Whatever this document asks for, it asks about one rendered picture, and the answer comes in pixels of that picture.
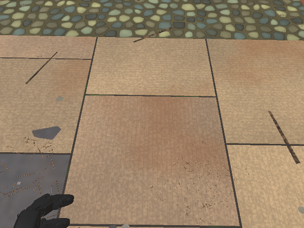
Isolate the left robot hand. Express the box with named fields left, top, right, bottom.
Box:
left=13, top=194, right=80, bottom=228

